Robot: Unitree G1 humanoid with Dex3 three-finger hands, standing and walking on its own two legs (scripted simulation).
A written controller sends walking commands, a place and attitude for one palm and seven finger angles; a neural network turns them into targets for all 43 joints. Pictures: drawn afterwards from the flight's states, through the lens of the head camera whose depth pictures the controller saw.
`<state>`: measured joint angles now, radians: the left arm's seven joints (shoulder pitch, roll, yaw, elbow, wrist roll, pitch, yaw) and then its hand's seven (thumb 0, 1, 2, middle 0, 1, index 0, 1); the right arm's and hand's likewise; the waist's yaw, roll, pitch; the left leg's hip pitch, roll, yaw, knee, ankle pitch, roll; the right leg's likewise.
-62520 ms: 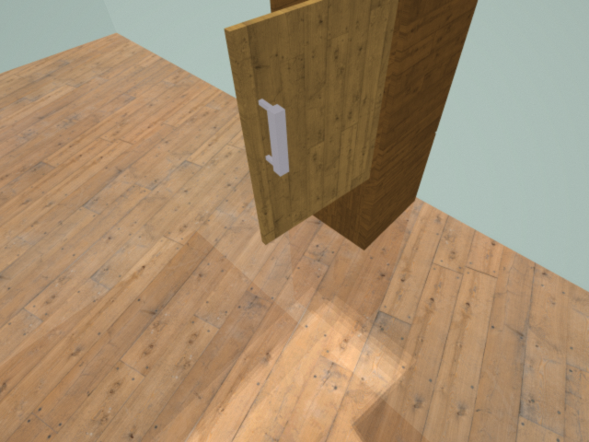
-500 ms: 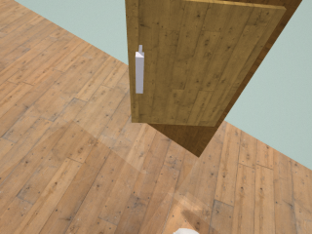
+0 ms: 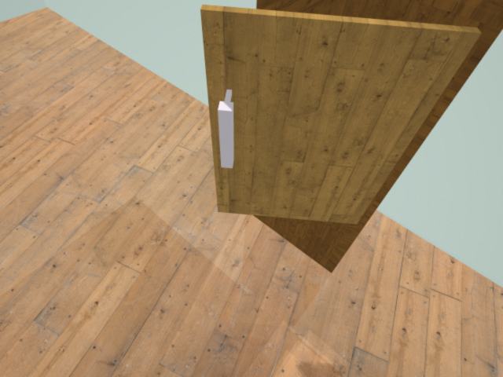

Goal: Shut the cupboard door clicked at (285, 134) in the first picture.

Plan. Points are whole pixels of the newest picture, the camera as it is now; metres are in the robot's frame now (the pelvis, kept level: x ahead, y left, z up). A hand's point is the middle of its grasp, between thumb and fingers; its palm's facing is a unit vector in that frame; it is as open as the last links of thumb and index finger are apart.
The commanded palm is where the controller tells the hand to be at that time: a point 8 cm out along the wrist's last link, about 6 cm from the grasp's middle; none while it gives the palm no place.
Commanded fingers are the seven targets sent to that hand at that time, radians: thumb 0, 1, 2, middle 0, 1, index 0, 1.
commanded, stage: come to a stop and stand still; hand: left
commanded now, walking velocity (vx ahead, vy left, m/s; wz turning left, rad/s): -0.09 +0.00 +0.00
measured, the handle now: (228, 130) +0.56 +0.10 +0.03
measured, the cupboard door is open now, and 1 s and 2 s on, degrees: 35 35 35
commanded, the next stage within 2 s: look again from close up in 0.06 s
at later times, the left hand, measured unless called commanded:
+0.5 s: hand out of the picture +0.02 +0.21 -0.17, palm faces +0.03 -0.97 -0.23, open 7.4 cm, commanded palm none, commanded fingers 0.00 0.90 0.90 -0.20 -0.30 -0.20 -0.30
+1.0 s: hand out of the picture -0.16 +0.19 -0.17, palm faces +0.10 -0.98 -0.17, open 7.4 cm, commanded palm none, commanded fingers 0.00 0.90 0.90 -0.20 -0.30 -0.20 -0.30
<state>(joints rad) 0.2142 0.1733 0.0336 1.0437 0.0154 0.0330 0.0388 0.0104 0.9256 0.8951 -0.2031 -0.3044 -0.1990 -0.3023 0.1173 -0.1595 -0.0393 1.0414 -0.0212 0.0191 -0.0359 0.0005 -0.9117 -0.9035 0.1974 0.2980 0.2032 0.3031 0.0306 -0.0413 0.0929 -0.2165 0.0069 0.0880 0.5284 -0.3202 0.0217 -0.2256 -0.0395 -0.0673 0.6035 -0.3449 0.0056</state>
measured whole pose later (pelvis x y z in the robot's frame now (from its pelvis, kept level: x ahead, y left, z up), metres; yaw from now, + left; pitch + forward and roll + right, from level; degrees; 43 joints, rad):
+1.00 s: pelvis -0.09 +0.02 +0.00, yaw +0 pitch -2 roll -1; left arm 0.49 0.15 0.03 1.03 0.03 0.03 0.00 0.01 0.91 0.90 -0.20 -0.30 -0.20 -0.30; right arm 0.32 -0.19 -0.04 1.04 -0.03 0.03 -0.02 0.00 -0.91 -0.90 0.20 0.30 0.21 0.30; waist 0.02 0.01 -0.03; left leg -0.35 0.01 0.08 0.61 -0.36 0.06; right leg -0.21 0.03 -0.08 0.53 -0.38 -0.06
